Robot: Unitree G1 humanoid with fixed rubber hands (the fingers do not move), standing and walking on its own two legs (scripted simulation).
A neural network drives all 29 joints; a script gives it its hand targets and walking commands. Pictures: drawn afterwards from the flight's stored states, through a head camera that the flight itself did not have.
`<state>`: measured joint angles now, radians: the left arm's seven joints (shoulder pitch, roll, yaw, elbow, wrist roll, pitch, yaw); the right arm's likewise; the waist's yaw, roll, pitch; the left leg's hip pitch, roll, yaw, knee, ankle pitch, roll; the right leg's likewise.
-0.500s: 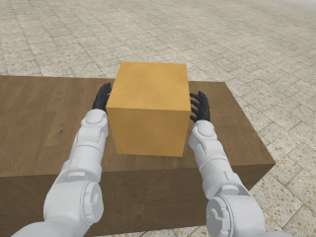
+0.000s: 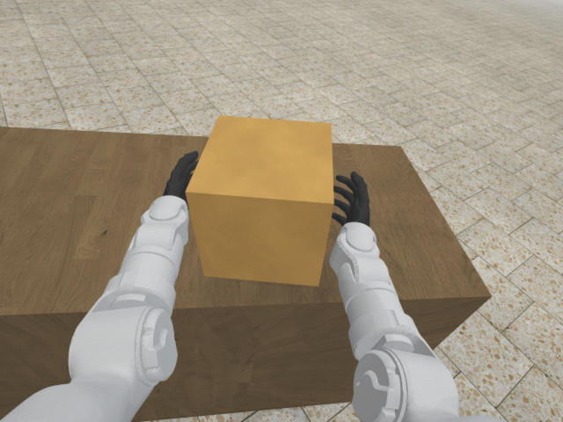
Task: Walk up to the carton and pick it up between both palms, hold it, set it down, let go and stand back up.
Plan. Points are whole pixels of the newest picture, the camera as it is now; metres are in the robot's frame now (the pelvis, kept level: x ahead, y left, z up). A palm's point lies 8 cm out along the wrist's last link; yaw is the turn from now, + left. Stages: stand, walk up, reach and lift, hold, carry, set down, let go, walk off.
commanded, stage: set down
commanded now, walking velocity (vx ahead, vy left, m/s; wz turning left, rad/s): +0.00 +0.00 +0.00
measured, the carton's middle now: (267, 199) +0.41 +0.02 +0.10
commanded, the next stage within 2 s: none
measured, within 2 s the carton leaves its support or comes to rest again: rests again in 1.48 s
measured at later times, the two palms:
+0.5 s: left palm (177, 201) +0.43 +0.16 +0.07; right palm (342, 229) +0.38 -0.10 +0.08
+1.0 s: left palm (173, 207) +0.43 +0.17 +0.05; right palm (332, 241) +0.37 -0.09 +0.05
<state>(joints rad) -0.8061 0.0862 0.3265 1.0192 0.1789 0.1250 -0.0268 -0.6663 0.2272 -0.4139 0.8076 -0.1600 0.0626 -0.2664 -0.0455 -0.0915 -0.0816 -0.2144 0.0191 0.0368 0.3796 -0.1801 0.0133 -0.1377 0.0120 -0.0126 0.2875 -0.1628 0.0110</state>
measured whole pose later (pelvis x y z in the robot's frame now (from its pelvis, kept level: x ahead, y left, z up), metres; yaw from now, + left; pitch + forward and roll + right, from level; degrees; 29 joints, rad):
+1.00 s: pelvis +0.02 +0.02 -0.01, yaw +0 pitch +2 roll -2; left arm -0.86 0.14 0.34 1.23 0.19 -0.02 -0.07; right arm -0.67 0.29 -0.59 1.00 -0.30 -0.18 -0.29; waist -0.06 -0.10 -0.05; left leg -0.26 0.02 0.04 0.49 -0.27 0.03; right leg -0.16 0.01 -0.01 0.34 -0.22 0.02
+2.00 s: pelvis +0.01 +0.03 -0.01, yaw +0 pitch +8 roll -3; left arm -0.93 0.14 0.34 1.40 0.23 -0.22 -0.05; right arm -0.67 0.29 -0.72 1.05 -0.42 -0.33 -0.27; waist -0.06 -0.08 -0.05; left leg -0.45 0.02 0.04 0.57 -0.27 0.04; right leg -0.34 0.01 -0.01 0.42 -0.22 0.03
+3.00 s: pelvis -0.03 +0.05 -0.05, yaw -2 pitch +16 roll -5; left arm -0.98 0.28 -0.10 1.35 -0.24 -0.19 0.00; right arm -0.82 0.13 -0.41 1.13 -0.17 -0.18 -0.34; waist -0.11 0.00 -0.12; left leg -0.79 0.03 0.04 0.85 -0.34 0.06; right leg -0.68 0.01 -0.01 0.70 -0.30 0.05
